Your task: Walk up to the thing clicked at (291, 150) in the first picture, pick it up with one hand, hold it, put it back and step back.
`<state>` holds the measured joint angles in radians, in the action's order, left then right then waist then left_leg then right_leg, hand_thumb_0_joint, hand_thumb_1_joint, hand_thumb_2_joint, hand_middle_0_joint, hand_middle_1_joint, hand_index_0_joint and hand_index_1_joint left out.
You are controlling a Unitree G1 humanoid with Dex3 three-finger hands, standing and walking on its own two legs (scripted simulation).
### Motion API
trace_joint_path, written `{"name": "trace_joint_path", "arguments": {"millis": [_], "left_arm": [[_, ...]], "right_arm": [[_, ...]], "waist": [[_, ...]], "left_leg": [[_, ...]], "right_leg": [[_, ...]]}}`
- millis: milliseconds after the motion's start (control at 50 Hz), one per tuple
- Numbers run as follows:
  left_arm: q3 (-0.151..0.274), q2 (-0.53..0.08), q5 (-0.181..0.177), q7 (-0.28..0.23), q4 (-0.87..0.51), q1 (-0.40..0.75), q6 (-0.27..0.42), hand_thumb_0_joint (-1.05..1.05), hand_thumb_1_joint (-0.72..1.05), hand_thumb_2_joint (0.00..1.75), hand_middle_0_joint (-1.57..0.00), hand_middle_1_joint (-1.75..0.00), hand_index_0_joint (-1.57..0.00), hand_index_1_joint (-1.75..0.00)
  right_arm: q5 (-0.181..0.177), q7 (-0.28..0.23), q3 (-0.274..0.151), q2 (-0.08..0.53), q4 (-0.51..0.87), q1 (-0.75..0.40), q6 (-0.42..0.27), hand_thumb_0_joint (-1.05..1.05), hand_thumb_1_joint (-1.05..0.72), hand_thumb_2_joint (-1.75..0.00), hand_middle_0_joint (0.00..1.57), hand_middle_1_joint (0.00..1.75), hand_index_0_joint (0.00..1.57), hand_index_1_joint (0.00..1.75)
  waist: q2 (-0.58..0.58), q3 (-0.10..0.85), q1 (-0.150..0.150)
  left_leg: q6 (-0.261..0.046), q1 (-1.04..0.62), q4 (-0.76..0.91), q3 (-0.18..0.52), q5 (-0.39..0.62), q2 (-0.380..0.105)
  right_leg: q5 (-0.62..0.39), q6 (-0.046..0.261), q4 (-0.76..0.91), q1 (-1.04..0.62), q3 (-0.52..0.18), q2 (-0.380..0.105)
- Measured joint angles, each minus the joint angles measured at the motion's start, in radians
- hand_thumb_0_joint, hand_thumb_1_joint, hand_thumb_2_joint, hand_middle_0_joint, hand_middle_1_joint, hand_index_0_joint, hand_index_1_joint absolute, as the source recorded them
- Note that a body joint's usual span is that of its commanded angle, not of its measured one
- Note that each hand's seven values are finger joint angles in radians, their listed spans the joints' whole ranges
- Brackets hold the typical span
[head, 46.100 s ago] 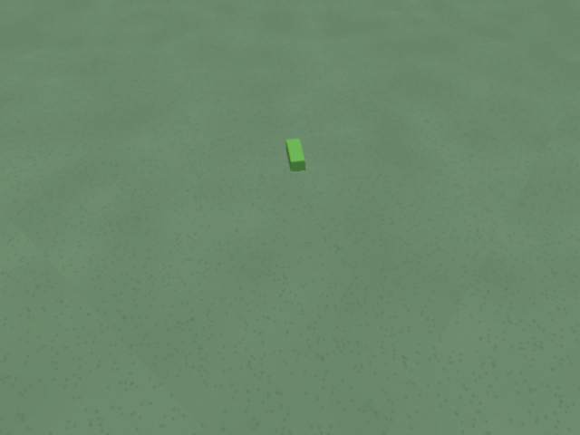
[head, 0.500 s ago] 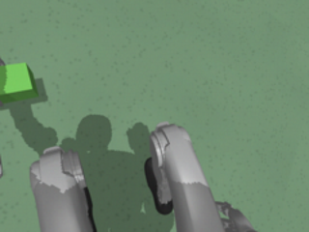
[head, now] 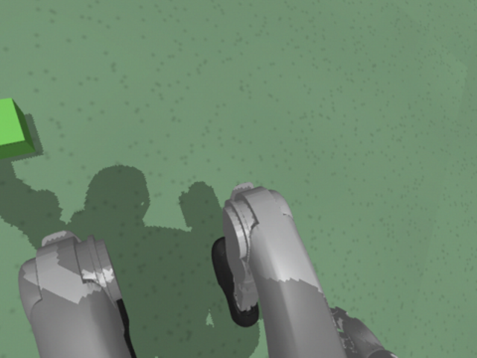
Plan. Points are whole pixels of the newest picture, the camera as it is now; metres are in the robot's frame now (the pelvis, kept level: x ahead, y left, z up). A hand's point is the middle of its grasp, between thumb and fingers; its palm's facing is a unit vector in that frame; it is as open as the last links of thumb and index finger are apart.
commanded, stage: rest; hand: left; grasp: from above
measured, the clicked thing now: out of the picture +0.48 +0.32 -0.23
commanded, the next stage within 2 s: open in 1.20 s
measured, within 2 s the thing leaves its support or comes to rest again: rests again in 1.00 s
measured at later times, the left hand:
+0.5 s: hand out of the picture +0.48 +0.31 -0.23, palm faces -0.46 -0.12 -0.88, open 10.0 cm
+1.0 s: hand out of the picture +0.48 +0.31 -0.25, palm faces -0.46 -0.13 -0.88, open 10.0 cm
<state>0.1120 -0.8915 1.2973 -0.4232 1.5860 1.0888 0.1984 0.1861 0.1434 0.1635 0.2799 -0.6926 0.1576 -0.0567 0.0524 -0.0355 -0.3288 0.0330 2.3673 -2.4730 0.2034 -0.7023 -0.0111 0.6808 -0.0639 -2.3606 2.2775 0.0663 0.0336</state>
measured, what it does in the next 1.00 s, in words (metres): stands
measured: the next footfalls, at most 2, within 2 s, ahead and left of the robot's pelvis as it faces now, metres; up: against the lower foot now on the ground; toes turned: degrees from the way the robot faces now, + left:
none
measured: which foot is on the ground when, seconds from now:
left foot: down 0.00-1.00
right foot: down 0.00-1.00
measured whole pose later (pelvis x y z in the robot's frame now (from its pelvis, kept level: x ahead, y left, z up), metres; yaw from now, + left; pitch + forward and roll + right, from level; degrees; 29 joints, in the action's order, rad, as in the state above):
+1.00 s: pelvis +0.00 +0.01 -0.01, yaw -4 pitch +30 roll -14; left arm 0.11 -1.02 1.28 -0.53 1.72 1.12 0.19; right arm 0.25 0.19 0.29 0.32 -0.64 0.11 -0.15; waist 0.12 -0.14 -0.39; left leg 0.02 2.36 -2.53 0.26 -0.73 -0.02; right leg 0.67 -0.07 -2.36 2.25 0.11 0.06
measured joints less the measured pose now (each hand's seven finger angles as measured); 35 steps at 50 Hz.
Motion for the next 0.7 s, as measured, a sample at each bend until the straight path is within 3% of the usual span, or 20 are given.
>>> {"name": "trace_joint_path", "arguments": {"millis": [380, 700], "left_arm": [[0.015, -0.059, -0.003, -0.062, 0.068, 0.012, 0.007, 0.01, -0.01, 0.45, -0.7, -0.56, -0.75, -0.51], [-0.001, -0.093, -0.019, -0.095, 0.1, 0.021, -0.009, 0.01, -0.02, 0.45, -0.71, -0.55, -0.76, -0.5]], "right_arm": [[0.033, 0.013, 0.059, 0.017, 0.013, -0.023, -0.039, 0.0, -0.91, -0.9, 0.2, 0.3, 0.21, 0.3], [0.052, 0.028, 0.092, 0.032, 0.023, -0.049, -0.072, 0.0, -0.92, -0.9, 0.2, 0.3, 0.21, 0.3]], "waist": [[0.03, -0.051, -0.033], [0.053, -0.08, -0.05]], "left_leg": [[0.003, -0.004, -0.031, 0.031, -0.022, -0.006], [-0.003, -0.006, -0.051, 0.049, -0.028, -0.012]], "right_leg": [[0.004, -0.003, -0.007, -0.008, 0.024, 0.012], [-0.003, -0.012, -0.008, -0.016, 0.037, 0.023]]}}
